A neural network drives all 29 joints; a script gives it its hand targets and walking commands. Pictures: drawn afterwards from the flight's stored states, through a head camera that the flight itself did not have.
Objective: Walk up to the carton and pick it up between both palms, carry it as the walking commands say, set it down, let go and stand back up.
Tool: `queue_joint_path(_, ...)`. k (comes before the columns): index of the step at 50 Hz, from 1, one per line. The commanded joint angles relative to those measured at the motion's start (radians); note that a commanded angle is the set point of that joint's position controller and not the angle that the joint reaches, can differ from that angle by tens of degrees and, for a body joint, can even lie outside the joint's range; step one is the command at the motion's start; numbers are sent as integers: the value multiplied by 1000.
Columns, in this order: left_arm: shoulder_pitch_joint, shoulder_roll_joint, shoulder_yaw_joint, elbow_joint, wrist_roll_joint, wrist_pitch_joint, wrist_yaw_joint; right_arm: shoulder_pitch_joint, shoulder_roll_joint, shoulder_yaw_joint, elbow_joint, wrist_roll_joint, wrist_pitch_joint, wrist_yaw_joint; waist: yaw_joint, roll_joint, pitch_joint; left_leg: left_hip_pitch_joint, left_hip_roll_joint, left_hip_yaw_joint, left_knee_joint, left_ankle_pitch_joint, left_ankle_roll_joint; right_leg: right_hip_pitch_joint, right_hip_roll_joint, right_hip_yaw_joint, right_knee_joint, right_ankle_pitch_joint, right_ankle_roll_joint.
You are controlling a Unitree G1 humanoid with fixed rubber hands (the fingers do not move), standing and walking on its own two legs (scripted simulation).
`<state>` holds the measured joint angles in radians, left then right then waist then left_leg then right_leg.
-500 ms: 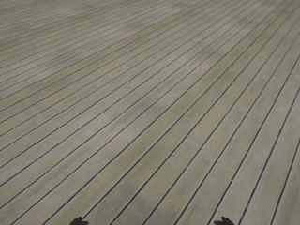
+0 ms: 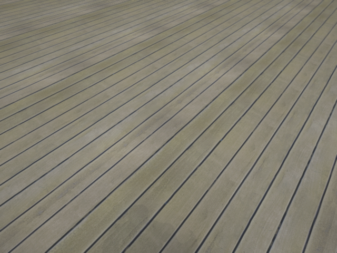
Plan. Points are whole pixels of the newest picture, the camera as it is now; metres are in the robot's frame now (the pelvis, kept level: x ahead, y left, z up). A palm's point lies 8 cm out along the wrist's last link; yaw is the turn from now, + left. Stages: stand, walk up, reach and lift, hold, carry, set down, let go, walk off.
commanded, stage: stand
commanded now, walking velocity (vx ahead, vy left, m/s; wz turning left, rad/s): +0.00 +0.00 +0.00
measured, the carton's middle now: out of the picture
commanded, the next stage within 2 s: walk up in 0.92 s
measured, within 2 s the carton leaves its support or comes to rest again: neither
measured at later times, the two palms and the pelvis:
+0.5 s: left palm out of the picture +0.02 +0.24 -0.13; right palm out of the picture +0.03 -0.22 -0.13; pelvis +0.01 +0.01 +0.01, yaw +0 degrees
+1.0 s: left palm out of the picture -0.02 +0.22 -0.14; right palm out of the picture -0.01 -0.20 -0.14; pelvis +0.00 +0.01 +0.01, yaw +0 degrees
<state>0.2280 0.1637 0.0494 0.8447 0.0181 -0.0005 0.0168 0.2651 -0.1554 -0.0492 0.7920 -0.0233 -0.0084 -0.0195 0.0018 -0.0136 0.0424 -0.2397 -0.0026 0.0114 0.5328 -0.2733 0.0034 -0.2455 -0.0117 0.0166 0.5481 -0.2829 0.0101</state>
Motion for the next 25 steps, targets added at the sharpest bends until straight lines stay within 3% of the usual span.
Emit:
queue_joint_path(1, 15, 57, 16, -31, 5, -9, 0, 41, -77, -14, -19, 13, -9, -12, 1, 62, -21, -15, 82, -92, -131, 140, 40, 41, -39, 42, -94, 167, -31)
queue_joint_path(2, 53, 78, 22, 0, 0, -12, 6, 10, -99, -21, -23, 1, -9, -15, 4, -16, -51, 5, 72, -77, -105, 183, 37, 72, -48, 43, -98, 212, -28)
queue_joint_path(3, 35, 61, 15, 5, -9, -9, 12, 24, -73, -17, -16, 9, -5, -11, -13, -20, -26, 66, 55, -61, -91, 163, 30, -17, -58, 66, -124, 194, -35)
queue_joint_path(4, 37, 88, 23, 3, 2, -12, 11, 61, -65, -16, 20, 10, -7, -9, -11, 86, -21, 37, 59, -59, -99, 139, 30, 1, -49, 67, -119, 149, -37)
queue_joint_path(5, 37, 102, 34, 8, 7, -10, 8, 49, -99, -23, 18, -1, -6, -7, -1, 36, -37, 14, 66, -75, -115, 129, 37, 44, -35, 30, -94, 139, -32)
queue_joint_path(6, 3, 66, 25, 10, 4, -4, 6, 55, -81, -19, 28, 4, -11, -12, -11, 69, -33, -6, 76, -88, -140, 142, 43, 51, -39, 37, -97, 148, -30)
queue_joint_path(7, 14, 100, 26, 15, -5, -4, 4, 25, -96, -19, 31, 3, -6, -14, -1, -17, 47, -36, 69, -73, -122, 96, 39, 0, -41, 45, -126, 101, -20)
queue_joint_path(8, 35, 77, 24, 37, -8, -6, 8, 44, -107, -30, 38, -4, -7, -16, 2, -54, 2, 15, 69, -72, -118, 124, 31, 8, -39, 46, -150, 96, -24)
queue_joint_path(9, 63, 62, 18, 55, -5, -5, 7, 83, -82, -23, 64, 10, -4, -15, -17, 5, -1, 2, 73, -89, -138, 101, 49, 27, -36, 45, -122, 119, -20)
queue_joint_path(10, 58, 89, 30, 65, -8, -8, 18, 64, -91, -27, 68, 5, -9, -16, -11, 25, 19, 27, 72, -76, -132, 146, 47, 9, -49, 57, -127, 155, -28)
queue_joint_path(11, 39, 104, 30, 63, 1, -10, 14, 10, -115, -30, 65, 0, -8, -16, 0, 78, 19, -8, 72, -79, -142, 105, 41, 26, -45, 47, -137, 134, -29)
queue_joint_path(12, 40, 99, 31, 75, -5, -6, 15, 7, -108, -29, 64, 5, -13, -8, -1, 21, 12, -45, 72, -87, -159, 68, 39, 71, -35, 47, -126, 130, -31)
queue_joint_path(13, 64, 97, 32, 94, 4, -9, 19, 66, -66, -25, 103, 5, -11, -12, -12, -24, -2, 34, 56, -68, -134, 102, 35, 32, -66, 67, -163, 155, -33)
queue_joint_path(14, 43, 96, 30, 92, -7, -4, 18, 84, -36, -13, 114, 13, -13, -14, -18, -42, 3, 4, 62, -71, -143, 82, 38, 41, -56, 65, -168, 102, -31)
queue_joint_path(15, 29, 91, 31, 94, -7, 0, 11, 50, -89, -23, 124, 10, -10, -12, 1, 24, 26, -15, 68, -87, -176, 43, 31, 44, -41, 47, -159, 74, -27)
queue_joint_path(16, 14, 98, 32, 95, 0, -3, 16, 21, -114, -32, 111, 14, -14, -11, -8, 45, -19, 8, 68, -94, -201, 11, 36, 60, -45, 41, -151, 82, -27)
queue_joint_path(17, 78, 95, 33, 122, -12, 1, 12, 63, -60, -15, 139, 9, -12, -10, 10, 53, 9, -18, 78, -100, -193, 46, 38, 84, -43, 52, -157, 104, -29)
queue_joint_path(18, 102, 57, 27, 140, -4, -5, 17, 37, -72, -17, 146, -4, -12, -16, 23, 23, 28, -25, 76, -89, -189, 83, 32, 108, -44, 31, -147, 147, -17)
queue_joint_path(19, 82, 80, 30, 152, -2, -1, 22, 79, -74, -22, 162, 10, -14, -18, 0, -3, 24, 16, 63, -84, -183, 117, 36, 73, -54, 52, -154, 156, -33)
queue_joint_path(20, 61, 55, 23, 147, -8, -1, 27, 43, -98, -25, 166, 1, -18, -19, 8, 10, 19, -21, 75, -91, -185, 114, 40, 100, -60, 58, -167, 160, -34)
queue_joint_path(21, 95, 76, 27, 165, -5, -4, 20, 22, -68, -23, 155, 7, -18, -14, 14, -10, -36, 25, 82, -99, -179, 130, 49, 128, -53, 32, -150, 185, -16)
queue_joint_path(22, 82, 59, 25, 166, -5, -8, 17, 38, -92, -24, 166, 11, -18, -15, 11, -29, 13, 31, 72, -90, -155, 161, 45, 66, -55, 39, -170, 183, -23)
queue_joint_path(23, 44, 69, 16, 164, -2, -10, 20, 52, -92, -32, 183, 7, -12, -14, -18, 24, 21, 68, 71, -64, -155, 155, 42, 35, -66, 63, -190, 185, -34)
queue_joint_path(24, 80, 26, 9, 188, -2, -9, 22, 65, -60, -19, 186, 5, -8, -15, -5, -33, 16, 52, 72, -79, -159, 149, 41, 68, -63, 49, -180, 166, -30)
queue_joint_path(25, 100, 42, 10, 200, -1, -1, 31, 85, -51, -18, 203, 5, -11, -19, -10, -17, 47, 35, 76, -76, -168, 142, 38, 65, -63, 49, -185, 172, -22)
